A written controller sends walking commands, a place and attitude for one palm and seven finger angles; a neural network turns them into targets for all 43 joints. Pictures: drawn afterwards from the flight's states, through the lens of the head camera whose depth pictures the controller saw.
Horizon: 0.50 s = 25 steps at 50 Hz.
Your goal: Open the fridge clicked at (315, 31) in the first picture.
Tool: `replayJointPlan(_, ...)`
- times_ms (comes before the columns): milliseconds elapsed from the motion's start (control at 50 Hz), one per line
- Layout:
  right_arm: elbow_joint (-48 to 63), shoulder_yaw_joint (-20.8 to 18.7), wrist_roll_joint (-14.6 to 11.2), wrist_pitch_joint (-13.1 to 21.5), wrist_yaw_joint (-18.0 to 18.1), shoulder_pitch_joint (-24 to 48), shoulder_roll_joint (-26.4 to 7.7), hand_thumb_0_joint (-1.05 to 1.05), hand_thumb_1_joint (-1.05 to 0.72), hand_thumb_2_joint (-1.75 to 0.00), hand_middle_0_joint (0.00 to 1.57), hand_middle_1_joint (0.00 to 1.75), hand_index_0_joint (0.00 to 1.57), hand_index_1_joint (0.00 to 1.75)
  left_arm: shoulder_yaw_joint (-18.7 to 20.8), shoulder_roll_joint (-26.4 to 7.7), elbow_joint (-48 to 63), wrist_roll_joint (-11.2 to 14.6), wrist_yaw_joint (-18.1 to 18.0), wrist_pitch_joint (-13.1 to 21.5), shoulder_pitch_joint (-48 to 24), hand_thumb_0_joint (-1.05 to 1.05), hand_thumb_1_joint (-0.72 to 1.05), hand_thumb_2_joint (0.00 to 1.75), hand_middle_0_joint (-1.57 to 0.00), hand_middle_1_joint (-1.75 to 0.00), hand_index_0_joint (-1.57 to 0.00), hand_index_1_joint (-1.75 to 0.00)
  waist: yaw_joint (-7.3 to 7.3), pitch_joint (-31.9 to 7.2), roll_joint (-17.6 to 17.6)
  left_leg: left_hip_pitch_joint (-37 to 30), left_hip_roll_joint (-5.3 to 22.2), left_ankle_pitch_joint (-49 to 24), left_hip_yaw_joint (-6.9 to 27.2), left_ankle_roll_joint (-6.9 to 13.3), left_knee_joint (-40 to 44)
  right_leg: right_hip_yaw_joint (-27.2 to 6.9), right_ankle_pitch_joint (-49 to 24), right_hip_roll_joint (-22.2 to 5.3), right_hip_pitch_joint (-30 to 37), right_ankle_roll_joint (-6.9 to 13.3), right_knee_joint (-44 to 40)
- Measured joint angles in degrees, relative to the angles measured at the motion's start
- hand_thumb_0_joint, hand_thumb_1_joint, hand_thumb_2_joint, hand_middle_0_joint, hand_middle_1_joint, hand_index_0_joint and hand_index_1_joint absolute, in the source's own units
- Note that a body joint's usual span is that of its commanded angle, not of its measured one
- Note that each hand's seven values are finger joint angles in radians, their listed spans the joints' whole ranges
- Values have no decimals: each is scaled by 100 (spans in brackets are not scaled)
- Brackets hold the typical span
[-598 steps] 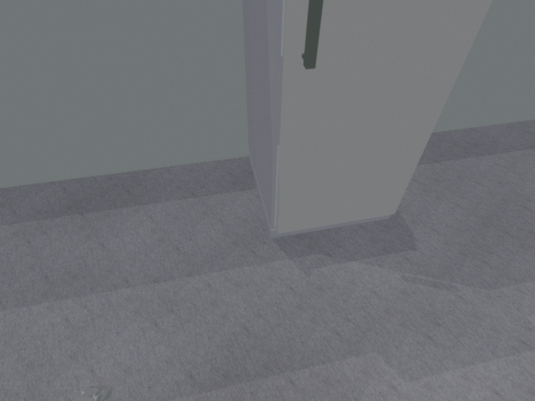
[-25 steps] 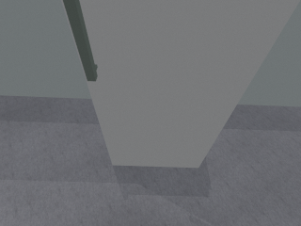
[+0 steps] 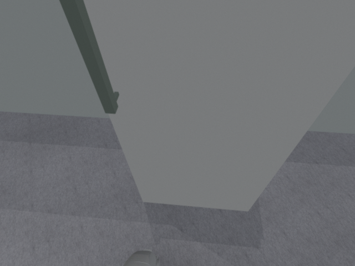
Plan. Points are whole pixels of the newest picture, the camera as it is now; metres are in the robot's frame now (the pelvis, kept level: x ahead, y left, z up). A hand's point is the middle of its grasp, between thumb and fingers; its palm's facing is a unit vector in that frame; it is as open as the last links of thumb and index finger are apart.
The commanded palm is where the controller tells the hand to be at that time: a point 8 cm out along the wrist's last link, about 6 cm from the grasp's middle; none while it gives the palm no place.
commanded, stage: come to a stop and stand still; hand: left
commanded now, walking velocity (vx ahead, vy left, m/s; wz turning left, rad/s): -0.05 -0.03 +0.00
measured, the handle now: (91, 36) +0.46 +0.21 +0.27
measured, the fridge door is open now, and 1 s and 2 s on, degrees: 0 0 0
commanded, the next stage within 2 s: none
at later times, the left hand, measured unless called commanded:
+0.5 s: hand out of the picture -0.04 +0.19 -0.18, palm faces +0.05 -0.98 -0.20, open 7.3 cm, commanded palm none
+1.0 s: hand out of the picture -0.08 +0.16 -0.18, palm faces +0.03 -0.99 -0.15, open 7.3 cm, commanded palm none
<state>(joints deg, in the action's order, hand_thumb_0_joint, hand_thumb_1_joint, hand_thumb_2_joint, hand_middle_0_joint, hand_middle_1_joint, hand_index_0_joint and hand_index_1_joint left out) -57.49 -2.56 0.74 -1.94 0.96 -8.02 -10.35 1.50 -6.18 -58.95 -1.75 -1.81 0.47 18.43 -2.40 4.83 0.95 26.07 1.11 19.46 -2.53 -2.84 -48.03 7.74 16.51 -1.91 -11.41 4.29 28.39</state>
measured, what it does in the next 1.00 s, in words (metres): steps on the spot: left foot, then right foot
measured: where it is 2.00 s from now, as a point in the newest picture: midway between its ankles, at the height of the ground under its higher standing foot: outside the picture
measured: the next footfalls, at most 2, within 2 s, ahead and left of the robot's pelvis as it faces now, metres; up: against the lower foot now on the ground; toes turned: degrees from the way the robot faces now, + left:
left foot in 0.12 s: +0.08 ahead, +0.13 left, +0.00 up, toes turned +3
right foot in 0.40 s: -0.03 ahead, -0.10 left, +0.00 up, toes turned -3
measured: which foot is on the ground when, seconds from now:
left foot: up 0.00-0.10, down 0.12-1.00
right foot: down 0.00-0.12, up 0.14-0.38, down 0.40-1.00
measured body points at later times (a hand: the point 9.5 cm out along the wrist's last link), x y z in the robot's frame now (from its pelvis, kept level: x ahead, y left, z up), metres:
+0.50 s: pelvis -0.04 +0.02 -0.01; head -0.04 +0.01 +0.44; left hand -0.04 +0.24 -0.16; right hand +0.03 -0.20 -0.16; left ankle +0.04 +0.13 -0.74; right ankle -0.07 -0.10 -0.74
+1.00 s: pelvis -0.04 +0.02 -0.01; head -0.02 +0.02 +0.44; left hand -0.08 +0.22 -0.17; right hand -0.08 -0.18 -0.17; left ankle +0.04 +0.13 -0.74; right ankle -0.07 -0.10 -0.74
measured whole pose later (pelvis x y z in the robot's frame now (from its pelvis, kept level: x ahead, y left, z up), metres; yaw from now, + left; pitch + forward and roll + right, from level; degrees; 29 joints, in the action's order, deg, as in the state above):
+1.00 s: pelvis -0.04 +0.02 -0.01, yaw +0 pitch -1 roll -2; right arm -63.2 0.3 1.1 -0.4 1.0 -20.6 -5.9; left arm -0.4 -5.3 -63.9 -1.3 -2.6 1.5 21.0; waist 0.7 3.2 -1.5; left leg 20.0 2.5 8.6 -2.1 0.5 -29.6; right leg 4.1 16.9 0.9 -9.0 0.6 27.0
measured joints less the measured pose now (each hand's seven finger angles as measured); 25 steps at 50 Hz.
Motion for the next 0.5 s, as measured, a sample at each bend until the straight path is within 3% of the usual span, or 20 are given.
replayJointPlan(60, 75, 9, -13, 8, 3, 141, 51, 1, -92, -90, 20, 30, 19, 30, 31, -47, 7, -19, -15, -50, 83, 0, 91, 90, -20, -30, -20, -30, -65, 17, 81, -288, -56, -76, -61, 49, 531, 19, 111, 18, -69, -52, 202)
replayJointPlan(100, 128, 40, -13, 71, 10, 153, 103, 1, -91, -90, 20, 30, 19, 30, 46, -101, -13, -9, -28, -88, 151, 0, 91, 90, -20, -30, -20, -30, -64, -13, 118, -682, -50, -600, -126, 103, 1250, 45, 246, 45, -147, -110, 442)
replayJointPlan(140, 156, 68, 3, 157, 34, 113, 175, 1, -91, -90, 20, 30, 20, 30, 58, -180, -56, 28, -46, -159, 143, 0, 91, 90, -20, -30, -20, -30, -42, -42, 180, -871, -61, -573, -136, 348, 1540, 55, 521, 34, -279, -204, 807)
replayJointPlan(200, 159, 192, 28, 170, 68, 100, 351, 1, -91, -90, 20, 30, 20, 30, 83, -307, -85, 45, -89, -235, -4, 0, 91, 90, -20, -30, -20, -30, -145, 32, 436, -925, -197, -544, -295, 514, 1568, -331, 1251, -32, -554, -315, 1593)
replayJointPlan(260, 143, 250, 31, 158, 96, 54, 426, 1, -91, -90, 20, 30, 20, 30, 78, -290, -130, 28, -57, -280, -137, 0, 91, 90, -20, -30, -20, -30, -116, -29, 360, -950, -234, -759, -339, 554, 1804, -554, 1219, -68, -710, -366, 2061)
replayJointPlan(340, 156, 198, 35, 166, 81, 16, 383, -1, -92, -90, 20, 30, 20, 30, 39, -217, -127, 13, -25, -261, -203, 0, 91, 90, -20, -30, -20, -30, -20, -191, 173, -888, -263, -996, -386, 588, 2059, -651, 1033, -190, -518, -418, 1641)
replayJointPlan(400, 113, 179, 37, 166, 45, -82, 360, -1, -92, -90, 20, 30, 20, 30, 12, -205, -120, 1, -17, -187, -211, 0, 91, 90, -20, -30, -20, -30, 34, -298, 103, -760, -273, -1095, -410, 546, 2073, -673, 605, -228, -88, -431, 593)
replayJointPlan(500, -39, 42, 1, 127, 25, -315, 106, -2, -94, -89, 20, 30, 20, 30, -79, -82, -216, 20, 3, -81, -79, 0, 91, 90, -20, -30, -20, -30, 200, -405, -205, -871, -82, -1257, -230, 403, 2237, -507, 207, -7, 156, -450, 166)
